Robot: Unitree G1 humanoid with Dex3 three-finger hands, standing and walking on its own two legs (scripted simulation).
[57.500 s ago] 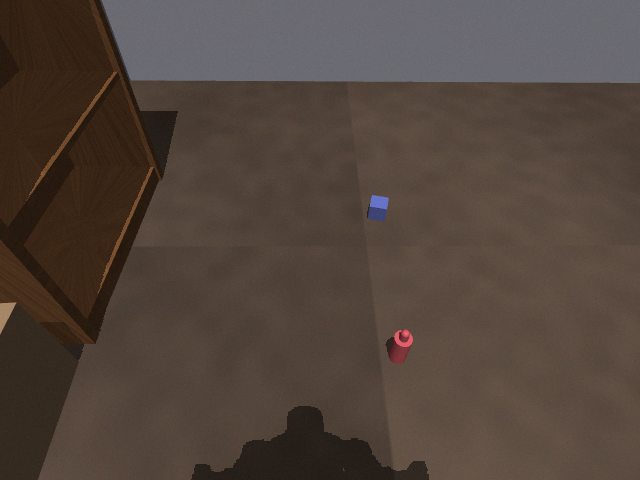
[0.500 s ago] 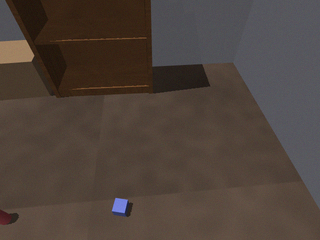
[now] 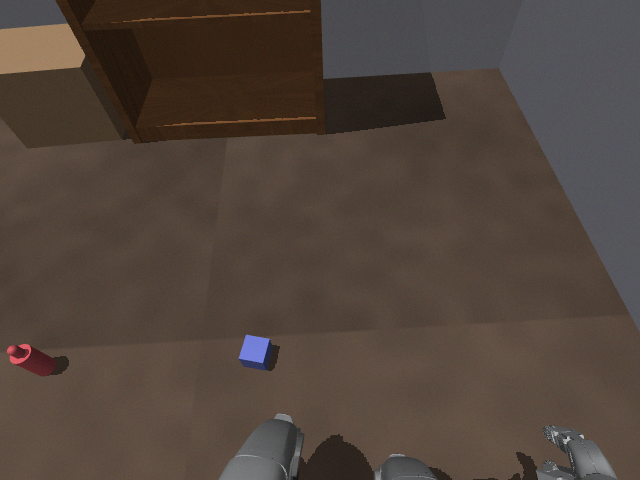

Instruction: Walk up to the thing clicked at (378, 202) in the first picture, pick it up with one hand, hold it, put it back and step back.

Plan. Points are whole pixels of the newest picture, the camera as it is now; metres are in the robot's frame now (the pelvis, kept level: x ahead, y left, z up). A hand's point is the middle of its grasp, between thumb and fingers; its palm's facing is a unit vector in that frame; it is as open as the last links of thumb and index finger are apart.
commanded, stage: walk up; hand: left
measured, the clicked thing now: (256, 352) +0.50 +0.24 -0.71
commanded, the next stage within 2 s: stand in 1.60 s
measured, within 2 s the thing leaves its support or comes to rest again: neither
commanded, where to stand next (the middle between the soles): +0.11 +0.01 m, yaw -1 degrees
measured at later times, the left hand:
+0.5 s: hand out of the picture +0.11 +0.28 -0.13, palm faces +0.02 -0.93 -0.38, open 7.4 cm
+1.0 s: hand out of the picture +0.10 +0.30 -0.14, palm faces +0.04 -0.93 -0.37, open 7.4 cm
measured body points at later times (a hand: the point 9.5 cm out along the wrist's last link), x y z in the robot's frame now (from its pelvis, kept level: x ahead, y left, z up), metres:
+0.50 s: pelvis +0.03 +0.01 +0.01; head +0.06 +0.01 +0.45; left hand +0.11 +0.33 -0.11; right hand +0.08 -0.31 -0.11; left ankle -0.06 +0.15 -0.71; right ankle +0.13 -0.10 -0.71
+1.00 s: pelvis +0.00 +0.02 +0.01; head +0.05 +0.04 +0.46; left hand +0.10 +0.35 -0.11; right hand +0.07 -0.29 -0.10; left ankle +0.01 +0.14 -0.71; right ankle +0.01 -0.11 -0.66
